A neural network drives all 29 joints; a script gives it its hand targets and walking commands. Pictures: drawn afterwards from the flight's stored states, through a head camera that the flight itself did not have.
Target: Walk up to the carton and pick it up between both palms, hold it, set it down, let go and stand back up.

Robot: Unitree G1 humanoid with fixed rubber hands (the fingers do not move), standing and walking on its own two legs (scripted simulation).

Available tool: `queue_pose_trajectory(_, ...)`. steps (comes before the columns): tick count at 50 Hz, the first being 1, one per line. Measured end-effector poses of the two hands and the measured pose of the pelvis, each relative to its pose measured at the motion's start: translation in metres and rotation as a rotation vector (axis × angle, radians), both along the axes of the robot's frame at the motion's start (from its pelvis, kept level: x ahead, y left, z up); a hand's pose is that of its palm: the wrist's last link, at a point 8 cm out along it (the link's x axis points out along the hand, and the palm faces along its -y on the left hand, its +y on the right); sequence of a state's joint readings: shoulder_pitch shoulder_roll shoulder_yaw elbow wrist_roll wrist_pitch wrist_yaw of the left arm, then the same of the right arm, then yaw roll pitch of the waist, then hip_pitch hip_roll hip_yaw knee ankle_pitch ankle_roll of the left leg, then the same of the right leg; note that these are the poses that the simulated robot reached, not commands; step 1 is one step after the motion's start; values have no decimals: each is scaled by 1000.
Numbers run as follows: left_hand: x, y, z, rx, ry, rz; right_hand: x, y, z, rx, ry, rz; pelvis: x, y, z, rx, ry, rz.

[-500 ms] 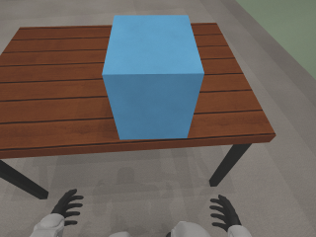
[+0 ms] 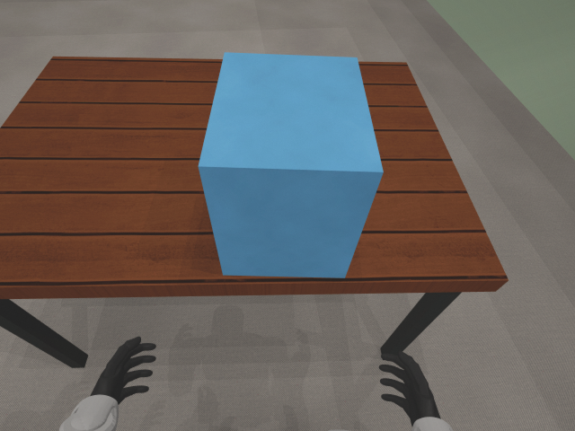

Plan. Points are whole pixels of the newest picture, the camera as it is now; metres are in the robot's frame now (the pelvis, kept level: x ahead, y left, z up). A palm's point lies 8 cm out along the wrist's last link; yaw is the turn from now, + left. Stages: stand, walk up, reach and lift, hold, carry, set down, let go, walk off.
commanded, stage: reach and lift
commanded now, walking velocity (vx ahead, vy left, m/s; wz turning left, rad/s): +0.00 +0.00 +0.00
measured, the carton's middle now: (287, 170) +0.52 -0.01 +0.02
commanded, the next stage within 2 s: none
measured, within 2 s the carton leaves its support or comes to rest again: neither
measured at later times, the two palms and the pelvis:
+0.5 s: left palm (110, 356) +0.23 +0.25 -0.05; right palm (420, 364) +0.21 -0.20 -0.06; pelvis +0.02 +0.03 +0.00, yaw +0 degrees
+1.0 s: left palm (122, 306) +0.29 +0.24 -0.02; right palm (419, 313) +0.27 -0.20 -0.02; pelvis +0.00 +0.03 -0.01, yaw +0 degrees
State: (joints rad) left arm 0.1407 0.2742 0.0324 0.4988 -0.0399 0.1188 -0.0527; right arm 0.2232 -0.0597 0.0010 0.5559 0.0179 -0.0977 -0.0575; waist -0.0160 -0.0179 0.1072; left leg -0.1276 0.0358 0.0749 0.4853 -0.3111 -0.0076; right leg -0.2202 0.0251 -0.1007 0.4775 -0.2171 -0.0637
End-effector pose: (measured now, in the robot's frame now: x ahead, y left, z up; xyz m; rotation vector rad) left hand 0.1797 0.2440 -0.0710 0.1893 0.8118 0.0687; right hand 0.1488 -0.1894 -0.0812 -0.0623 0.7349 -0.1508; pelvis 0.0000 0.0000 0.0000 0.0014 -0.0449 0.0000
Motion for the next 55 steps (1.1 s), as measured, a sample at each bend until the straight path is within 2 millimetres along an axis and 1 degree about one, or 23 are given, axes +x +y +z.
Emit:
queue_pose_trajectory(8,14,-1,3,-29,-78,-8,10,-6,5,-13,-50,-11,13,7,3,-6,17,-6)
queue_pose_trajectory(15,28,1,8,-53,-168,-2,29,-4,12,-6,-117,-2,19,15,4,-14,25,-4)
queue_pose_trajectory(24,43,4,18,-72,-278,-8,55,-6,24,-10,-218,-6,20,27,2,-23,21,-2)
queue_pose_trajectory(33,69,4,31,-79,-381,-10,83,-8,36,-1,-305,-8,15,34,-1,-29,29,0)
queue_pose_trajectory(44,87,-5,44,-99,-497,-13,99,-13,48,9,-398,-15,7,31,-4,-26,52,2)
queue_pose_trajectory(50,107,-8,51,-100,-544,-8,122,-12,56,23,-452,-8,3,27,-8,-19,97,8)
queue_pose_trajectory(55,126,-10,64,-100,-569,-20,142,-12,66,36,-475,-11,1,22,-8,-18,113,12)
